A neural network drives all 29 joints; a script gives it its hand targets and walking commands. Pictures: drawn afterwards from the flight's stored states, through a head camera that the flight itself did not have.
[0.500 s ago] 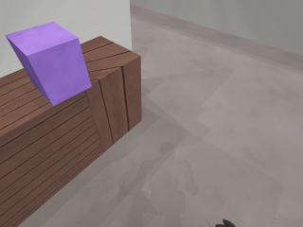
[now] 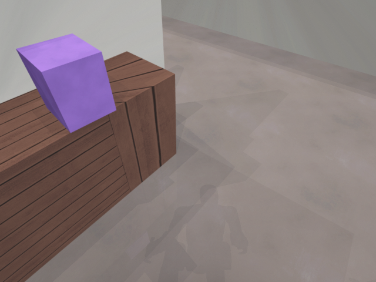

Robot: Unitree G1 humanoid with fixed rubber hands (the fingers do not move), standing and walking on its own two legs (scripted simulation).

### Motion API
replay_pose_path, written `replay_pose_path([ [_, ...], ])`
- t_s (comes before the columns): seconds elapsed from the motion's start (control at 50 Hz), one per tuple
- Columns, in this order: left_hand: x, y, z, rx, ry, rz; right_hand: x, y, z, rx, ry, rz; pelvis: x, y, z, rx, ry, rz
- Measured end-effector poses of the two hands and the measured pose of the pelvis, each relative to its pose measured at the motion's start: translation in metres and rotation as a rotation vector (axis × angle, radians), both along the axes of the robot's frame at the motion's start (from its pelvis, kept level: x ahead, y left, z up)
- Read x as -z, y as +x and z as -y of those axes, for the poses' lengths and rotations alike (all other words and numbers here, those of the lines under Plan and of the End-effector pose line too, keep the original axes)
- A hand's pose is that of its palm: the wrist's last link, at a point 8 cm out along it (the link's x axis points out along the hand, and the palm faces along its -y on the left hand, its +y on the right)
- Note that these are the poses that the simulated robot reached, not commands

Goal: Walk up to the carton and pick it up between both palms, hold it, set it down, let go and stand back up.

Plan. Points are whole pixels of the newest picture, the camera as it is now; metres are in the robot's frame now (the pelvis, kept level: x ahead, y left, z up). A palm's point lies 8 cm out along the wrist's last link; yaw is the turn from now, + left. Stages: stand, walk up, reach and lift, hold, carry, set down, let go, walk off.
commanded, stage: stand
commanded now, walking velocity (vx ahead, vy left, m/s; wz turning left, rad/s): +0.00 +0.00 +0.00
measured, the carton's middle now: (71, 82) +0.82 +0.43 +0.00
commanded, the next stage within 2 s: none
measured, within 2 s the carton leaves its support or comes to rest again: neither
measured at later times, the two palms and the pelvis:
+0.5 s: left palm out of the picture +0.05 +0.25 -0.13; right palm out of the picture +0.07 -0.23 -0.13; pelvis -0.01 +0.00 +0.00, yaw +0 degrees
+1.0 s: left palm out of the picture +0.05 +0.25 -0.13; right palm out of the picture +0.08 -0.23 -0.13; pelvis -0.01 +0.00 +0.00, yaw +0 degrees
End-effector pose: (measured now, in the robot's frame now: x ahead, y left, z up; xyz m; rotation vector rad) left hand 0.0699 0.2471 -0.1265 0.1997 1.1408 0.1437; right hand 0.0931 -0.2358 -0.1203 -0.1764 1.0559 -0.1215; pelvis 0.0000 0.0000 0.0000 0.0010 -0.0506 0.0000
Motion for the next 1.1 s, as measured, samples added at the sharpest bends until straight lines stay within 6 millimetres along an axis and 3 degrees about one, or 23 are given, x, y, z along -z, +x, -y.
replay_pose_path([
  [0.38,0.003,-0.023,-0.002,-0.013,0.001,-0.037,0.005,-0.022,0.000,0.009,0.002,-0.029,0.000,-0.013,-0.001,0.000,-0.001,0.018],
  [1.1,0.002,-0.025,-0.005,-0.015,0.010,-0.054,0.007,-0.019,-0.002,0.008,0.010,-0.043,-0.001,-0.010,-0.001,0.000,-0.002,0.011],
])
